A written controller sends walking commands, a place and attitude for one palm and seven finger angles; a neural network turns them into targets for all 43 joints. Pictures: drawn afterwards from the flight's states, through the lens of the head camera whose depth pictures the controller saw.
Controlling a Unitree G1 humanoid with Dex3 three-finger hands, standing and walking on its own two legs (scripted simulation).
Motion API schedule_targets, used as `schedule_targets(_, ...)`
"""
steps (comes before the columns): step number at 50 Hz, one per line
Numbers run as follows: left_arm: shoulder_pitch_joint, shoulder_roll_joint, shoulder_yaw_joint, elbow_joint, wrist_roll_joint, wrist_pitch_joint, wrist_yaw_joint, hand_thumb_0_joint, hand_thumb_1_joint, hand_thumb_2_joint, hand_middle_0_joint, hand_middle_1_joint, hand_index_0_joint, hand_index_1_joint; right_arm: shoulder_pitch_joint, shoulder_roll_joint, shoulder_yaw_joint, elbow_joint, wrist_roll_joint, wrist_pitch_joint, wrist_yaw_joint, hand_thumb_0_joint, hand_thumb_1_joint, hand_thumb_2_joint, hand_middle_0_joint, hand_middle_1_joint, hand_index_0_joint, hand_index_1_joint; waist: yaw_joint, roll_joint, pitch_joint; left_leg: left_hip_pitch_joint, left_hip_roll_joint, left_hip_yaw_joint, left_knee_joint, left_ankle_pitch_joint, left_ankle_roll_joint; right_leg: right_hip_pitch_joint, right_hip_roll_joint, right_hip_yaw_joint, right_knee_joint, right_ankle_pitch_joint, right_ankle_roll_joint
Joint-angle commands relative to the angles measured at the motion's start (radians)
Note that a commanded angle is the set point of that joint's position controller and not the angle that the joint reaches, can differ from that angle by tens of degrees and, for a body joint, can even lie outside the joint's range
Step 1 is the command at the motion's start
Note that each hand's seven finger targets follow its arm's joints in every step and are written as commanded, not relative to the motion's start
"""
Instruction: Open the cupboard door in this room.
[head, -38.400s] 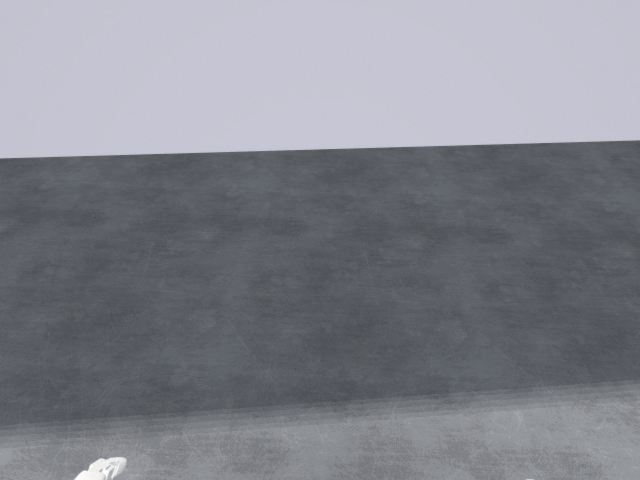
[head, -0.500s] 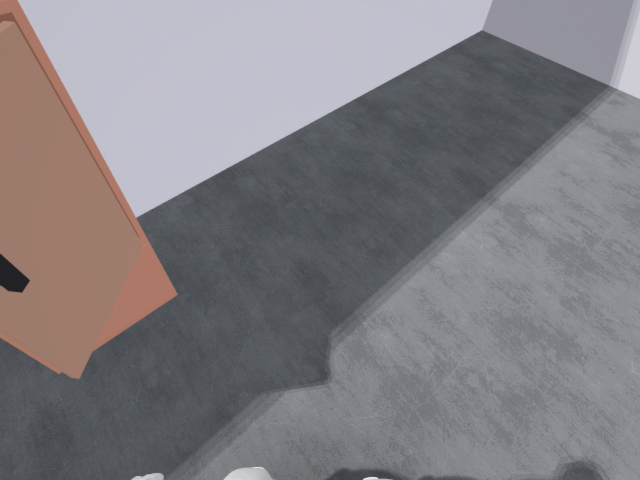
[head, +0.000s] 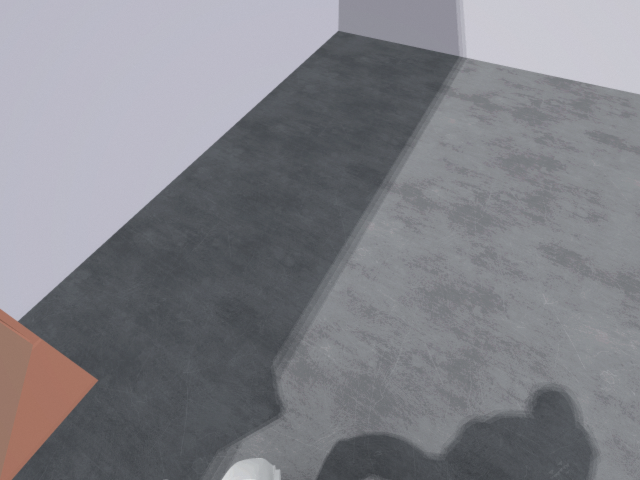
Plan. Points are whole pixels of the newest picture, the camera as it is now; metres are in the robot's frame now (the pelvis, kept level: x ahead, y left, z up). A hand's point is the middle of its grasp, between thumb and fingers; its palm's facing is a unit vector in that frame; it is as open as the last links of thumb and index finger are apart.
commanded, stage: walk to a spot facing it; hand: left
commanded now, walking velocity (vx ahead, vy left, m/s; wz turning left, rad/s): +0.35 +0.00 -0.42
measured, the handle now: out of the picture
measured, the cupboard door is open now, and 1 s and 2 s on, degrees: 41 41 41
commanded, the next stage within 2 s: turn to face it in 1.20 s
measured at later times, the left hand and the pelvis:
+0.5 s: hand (225, 359) +0.32 +0.18 -0.15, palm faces -0.22 -0.96 -0.18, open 7.4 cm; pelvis +0.18 +0.02 +0.01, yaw -15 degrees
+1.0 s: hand (294, 298) +0.44 +0.08 -0.16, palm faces -0.25 -0.95 -0.20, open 7.2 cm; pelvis +0.38 -0.10 +0.01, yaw -19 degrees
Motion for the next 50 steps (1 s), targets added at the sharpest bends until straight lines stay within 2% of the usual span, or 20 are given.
schedule_targets(1, 0.047, 0.197, 0.046, -0.029, 0.007, -0.030, 0.008, 0.000, 0.900, 0.900, -0.200, -0.300, -0.200, -0.300, -0.110, -0.045, -0.017, -0.133, 0.005, -0.060, 0.007, 0.000, -0.900, -0.900, 0.200, 0.300, 0.200, 0.300, 0.021, -0.183, 0.008, -0.115, -0.003, -0.016, -0.114, 0.131, -0.010, 0.038, -0.223, 0.272, -0.336, -0.020, -0.172)
schedule_targets(6, 0.062, 0.211, 0.051, 0.002, 0.008, -0.030, -0.001, 0.000, 0.900, 0.900, -0.200, -0.300, -0.200, -0.300, -0.132, -0.031, -0.013, -0.149, 0.010, -0.087, 0.006, 0.000, -0.900, -0.900, 0.200, 0.300, 0.200, 0.300, 0.020, -0.179, 0.009, 0.035, -0.057, 0.010, -0.354, 0.159, 0.004, 0.028, -0.209, 0.285, -0.291, 0.008, -0.162)
schedule_targets(8, 0.033, 0.196, 0.051, 0.003, 0.002, -0.025, 0.001, 0.000, 0.900, 0.900, -0.200, -0.300, -0.200, -0.300, -0.048, -0.054, -0.014, -0.116, 0.010, -0.101, -0.004, 0.000, -0.900, -0.900, 0.200, 0.300, 0.200, 0.300, -0.027, -0.137, -0.010, 0.227, -0.075, 0.022, -0.496, 0.217, 0.009, -0.044, -0.173, 0.252, -0.211, 0.015, -0.130)
schedule_targets(9, 0.025, 0.161, 0.046, 0.000, 0.002, -0.023, 0.001, 0.000, 0.900, 0.900, -0.200, -0.300, -0.200, -0.300, 0.064, -0.092, -0.021, -0.076, 0.007, -0.110, -0.017, 0.000, -0.900, -0.900, 0.200, 0.300, 0.200, 0.300, -0.075, -0.039, -0.052, 0.418, -0.055, -0.013, -0.566, 0.182, 0.021, -0.132, -0.117, 0.215, -0.061, 0.053, -0.100)
schedule_targets(10, 0.058, 0.101, 0.034, -0.007, -0.005, -0.020, -0.006, 0.000, 0.900, 0.900, -0.200, -0.300, -0.200, -0.300, 0.203, -0.194, -0.048, -0.040, -0.008, -0.116, -0.028, 0.000, -0.900, -0.900, 0.200, 0.300, 0.200, 0.300, -0.122, 0.211, -0.148, 0.615, 0.159, -0.301, -0.640, 0.014, 0.089, -0.300, 0.007, 0.114, 0.237, -0.084, -0.048)
schedule_targets(11, 0.060, 0.066, 0.020, -0.035, -0.007, -0.021, -0.011, 0.000, 0.900, 0.900, -0.200, -0.300, -0.200, -0.300, 0.329, -0.257, -0.050, -0.024, -0.022, -0.112, -0.038, 0.000, -0.900, -0.900, 0.200, 0.300, 0.200, 0.300, -0.147, 0.350, -0.193, 0.662, 0.381, -0.623, -0.815, -0.148, 0.182, -0.444, 0.089, 0.027, 0.564, -0.297, -0.016)
schedule_targets(12, 0.013, 0.091, 0.025, -0.043, 0.006, -0.026, -0.011, 0.000, 0.900, 0.900, -0.200, -0.300, -0.200, -0.300, 0.266, -0.231, -0.041, -0.031, -0.017, -0.102, -0.035, 0.000, -0.900, -0.900, 0.200, 0.300, 0.200, 0.300, -0.122, 0.220, -0.129, 0.510, 0.408, -0.655, -0.864, -0.306, 0.219, -0.482, 0.017, 0.093, 0.704, -0.250, -0.036)
schedule_targets(15, -0.004, 0.070, 0.029, -0.013, 0.018, -0.018, -0.032, 0.000, 0.900, 0.900, -0.200, -0.300, -0.200, -0.300, 0.072, -0.082, -0.004, -0.066, -0.009, -0.116, -0.038, 0.000, -0.900, -0.900, 0.200, 0.300, 0.200, 0.300, -0.013, 0.142, 0.036, 0.256, 0.272, -0.334, -0.886, -0.132, 0.149, -0.483, -0.089, 0.072, 0.767, 0.016, -0.014)
schedule_targets(17, 0.015, 0.033, 0.021, 0.000, 0.019, -0.005, -0.037, 0.000, 0.900, 0.900, -0.200, -0.300, -0.200, -0.300, 0.102, -0.051, 0.006, -0.037, -0.003, -0.135, -0.041, 0.000, -0.900, -0.900, 0.200, 0.300, 0.200, 0.300, 0.002, 0.091, -0.034, 0.326, 0.213, -0.165, -0.848, 0.189, 0.138, -0.463, -0.089, 0.052, 0.691, 0.086, 0.005)
schedule_targets(19, 0.003, 0.020, 0.015, -0.003, 0.015, 0.004, -0.038, 0.000, 0.900, 0.900, -0.200, -0.300, -0.200, -0.300, 0.121, -0.052, 0.004, -0.013, 0.003, -0.138, -0.041, 0.000, -0.900, -0.900, 0.200, 0.300, 0.200, 0.300, 0.005, 0.103, -0.065, 0.378, 0.211, -0.076, -0.844, 0.285, 0.169, -0.461, -0.099, 0.034, 0.587, 0.106, 0.016)
schedule_targets(28, -0.196, 0.012, 0.007, -0.054, 0.013, 0.001, -0.035, 0.000, 0.900, 0.900, -0.200, -0.300, -0.200, -0.300, 0.219, -0.038, 0.009, 0.056, -0.011, -0.115, -0.029, 0.000, -0.900, -0.900, 0.200, 0.300, 0.200, 0.300, -0.037, 0.065, 0.017, 0.337, 0.227, 0.051, -0.838, 0.314, 0.176, -0.259, -0.066, -0.071, 0.143, 0.132, -0.006)
schedule_targets(31, -0.004, 0.062, 0.019, 0.014, 0.014, -0.015, -0.024, 0.000, 0.900, 0.900, -0.200, -0.300, -0.200, -0.300, 0.200, -0.046, 0.012, 0.068, -0.004, -0.105, -0.026, 0.000, -0.900, -0.900, 0.200, 0.300, 0.200, 0.300, 0.062, 0.008, -0.070, 0.293, 0.172, 0.122, -0.571, 0.515, 0.123, 0.073, -0.001, -0.116, 0.010, 0.116, -0.046)
schedule_targets(32, 0.173, 0.129, 0.038, 0.070, 0.017, -0.029, -0.014, 0.000, 0.900, 0.900, -0.200, -0.300, -0.200, -0.300, 0.176, -0.027, 0.015, 0.060, 0.011, -0.109, -0.017, 0.000, -0.900, -0.900, 0.200, 0.300, 0.200, 0.300, 0.143, -0.098, -0.169, 0.121, 0.104, 0.188, -0.315, 0.465, 0.082, 0.356, -0.110, 0.033, -0.040, 0.034, -0.104)
schedule_targets(33, 0.333, 0.254, 0.072, 0.115, 0.011, -0.033, 0.003, 0.000, 0.900, 0.900, -0.200, -0.300, -0.200, -0.300, 0.180, 0.037, 0.025, 0.020, 0.027, -0.116, -0.014, 0.000, -0.900, -0.900, 0.200, 0.300, 0.200, 0.300, 0.183, -0.381, -0.285, -0.165, -0.056, 0.211, 0.037, -0.113, 0.030, 0.611, -0.398, 0.485, -0.161, 0.054, -0.225)
schedule_targets(34, 0.305, 0.274, 0.065, 0.115, -0.011, -0.030, 0.013, 0.000, 0.900, 0.900, -0.200, -0.300, -0.200, -0.300, 0.106, -0.010, 0.014, 0.004, 0.021, -0.111, -0.017, 0.000, -0.900, -0.900, 0.200, 0.300, 0.200, 0.300, 0.171, -0.297, -0.226, -0.257, -0.033, 0.055, 0.215, -0.202, 0.041, 0.517, -0.453, 0.573, -0.259, 0.066, -0.275)
schedule_targets(35, 0.218, 0.220, 0.056, 0.093, -0.012, -0.027, 0.022, 0.000, 0.900, 0.900, -0.200, -0.300, -0.200, -0.300, 0.045, -0.004, 0.001, 0.001, 0.019, -0.109, -0.018, 0.000, -0.900, -0.900, 0.200, 0.300, 0.200, 0.300, 0.136, -0.235, -0.148, -0.276, 0.004, -0.012, 0.267, -0.094, 0.048, 0.393, -0.419, 0.514, -0.271, 0.072, -0.252)
schedule_targets(37, 0.091, 0.115, 0.023, 0.064, -0.010, -0.035, 0.027, 0.000, 0.900, 0.900, -0.200, -0.300, -0.200, -0.300, 0.031, 0.028, 0.004, 0.026, 0.008, -0.092, -0.018, 0.000, -0.900, -0.900, 0.200, 0.300, 0.200, 0.300, 0.053, -0.132, -0.026, -0.174, 0.064, -0.044, 0.157, 0.040, 0.034, 0.121, -0.328, 0.297, -0.310, 0.167, -0.196)
schedule_targets(39, 0.046, 0.076, 0.013, 0.062, -0.001, -0.049, 0.027, 0.000, 0.900, 0.900, -0.200, -0.300, -0.200, -0.300, 0.111, 0.063, 0.009, 0.063, 0.002, -0.070, -0.014, 0.000, -0.900, -0.900, 0.200, 0.300, 0.200, 0.300, -0.007, -0.153, -0.026, -0.075, 0.057, -0.022, 0.038, 0.086, 0.020, 0.025, -0.274, 0.174, -0.341, 0.197, -0.172)
schedule_targets(44, 0.090, 0.069, 0.015, 0.091, -0.002, -0.074, 0.018, 0.000, 0.900, 0.900, -0.200, -0.300, -0.200, -0.300, 0.019, 0.067, 0.002, 0.024, 0.002, -0.069, 0.004, 0.000, -0.900, -0.900, 0.200, 0.300, 0.200, 0.300, -0.004, -0.110, 0.001, -0.113, 0.042, -0.007, -0.157, 0.214, 0.015, 0.065, -0.251, 0.139, -0.378, 0.162, -0.180)
schedule_targets(50, 0.175, 0.100, 0.006, 0.147, 0.002, -0.077, 0.021, 0.000, 0.900, 0.900, -0.200, -0.300, -0.200, -0.300, -0.181, 0.039, 0.003, -0.046, 0.009, -0.089, 0.018, 0.000, -0.900, -0.900, 0.200, 0.300, 0.200, 0.300, 0.038, -0.113, 0.027, -0.113, 0.008, 0.010, -0.352, 0.225, 0.041, 0.207, -0.274, 0.132, -0.325, 0.351, -0.156)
